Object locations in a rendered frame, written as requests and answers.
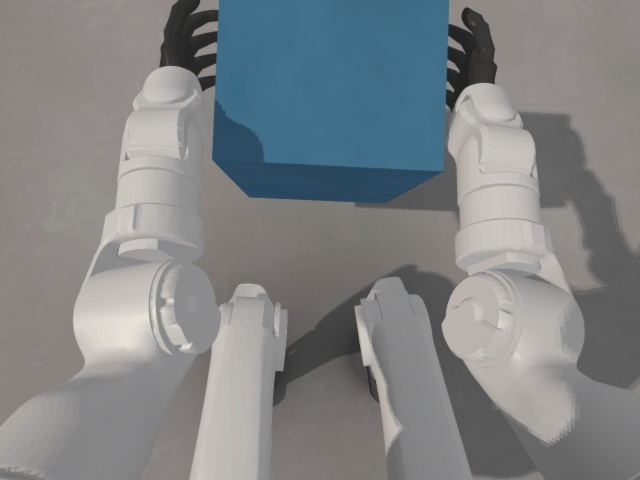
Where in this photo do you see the robot left forearm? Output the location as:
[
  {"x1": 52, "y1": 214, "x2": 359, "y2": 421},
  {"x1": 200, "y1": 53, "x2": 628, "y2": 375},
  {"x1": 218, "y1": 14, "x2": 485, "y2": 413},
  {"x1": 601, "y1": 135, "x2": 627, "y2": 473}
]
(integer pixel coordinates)
[{"x1": 73, "y1": 66, "x2": 210, "y2": 341}]

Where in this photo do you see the robot right shin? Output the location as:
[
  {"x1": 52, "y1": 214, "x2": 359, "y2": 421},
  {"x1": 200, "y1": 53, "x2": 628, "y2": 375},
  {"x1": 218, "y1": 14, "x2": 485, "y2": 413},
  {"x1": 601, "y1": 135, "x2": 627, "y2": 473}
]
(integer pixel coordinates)
[{"x1": 366, "y1": 277, "x2": 433, "y2": 379}]

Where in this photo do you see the right robot upper arm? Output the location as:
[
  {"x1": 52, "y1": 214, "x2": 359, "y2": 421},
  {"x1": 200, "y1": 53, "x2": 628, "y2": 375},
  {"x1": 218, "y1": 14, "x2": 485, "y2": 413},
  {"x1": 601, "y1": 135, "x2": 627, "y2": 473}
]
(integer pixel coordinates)
[{"x1": 442, "y1": 270, "x2": 640, "y2": 480}]

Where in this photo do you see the right robot foot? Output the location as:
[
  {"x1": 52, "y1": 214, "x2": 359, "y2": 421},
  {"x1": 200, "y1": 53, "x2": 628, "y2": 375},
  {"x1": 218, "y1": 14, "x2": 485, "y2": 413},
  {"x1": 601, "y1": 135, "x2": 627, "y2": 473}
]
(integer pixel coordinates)
[{"x1": 356, "y1": 322, "x2": 380, "y2": 404}]

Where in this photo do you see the left robot upper arm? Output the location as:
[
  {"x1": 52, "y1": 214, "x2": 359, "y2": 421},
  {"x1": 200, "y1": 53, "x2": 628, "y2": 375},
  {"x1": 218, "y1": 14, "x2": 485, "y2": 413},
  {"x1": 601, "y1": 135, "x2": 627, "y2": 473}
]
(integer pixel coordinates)
[{"x1": 0, "y1": 259, "x2": 221, "y2": 480}]

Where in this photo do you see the robot right hand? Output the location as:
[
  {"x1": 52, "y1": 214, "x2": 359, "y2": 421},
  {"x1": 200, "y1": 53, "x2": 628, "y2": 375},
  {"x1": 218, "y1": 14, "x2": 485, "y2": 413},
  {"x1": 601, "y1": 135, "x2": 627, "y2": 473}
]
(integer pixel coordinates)
[{"x1": 446, "y1": 7, "x2": 497, "y2": 113}]

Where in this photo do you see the robot right forearm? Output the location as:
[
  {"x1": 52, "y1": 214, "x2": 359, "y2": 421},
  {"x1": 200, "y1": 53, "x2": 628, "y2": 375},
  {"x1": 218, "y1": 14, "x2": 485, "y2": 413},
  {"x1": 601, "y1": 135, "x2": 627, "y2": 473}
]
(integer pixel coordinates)
[{"x1": 445, "y1": 83, "x2": 575, "y2": 300}]

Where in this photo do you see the robot left hand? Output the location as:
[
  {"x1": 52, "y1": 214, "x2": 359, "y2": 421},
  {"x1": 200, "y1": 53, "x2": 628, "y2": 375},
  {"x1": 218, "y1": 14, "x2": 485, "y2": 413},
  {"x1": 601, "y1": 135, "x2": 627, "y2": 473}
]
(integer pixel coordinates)
[{"x1": 159, "y1": 0, "x2": 219, "y2": 92}]

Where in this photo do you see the carton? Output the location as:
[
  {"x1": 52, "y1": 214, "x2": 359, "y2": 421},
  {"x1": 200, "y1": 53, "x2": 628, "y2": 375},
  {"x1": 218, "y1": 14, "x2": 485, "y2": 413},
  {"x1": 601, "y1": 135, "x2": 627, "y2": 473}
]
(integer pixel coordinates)
[{"x1": 212, "y1": 0, "x2": 449, "y2": 204}]

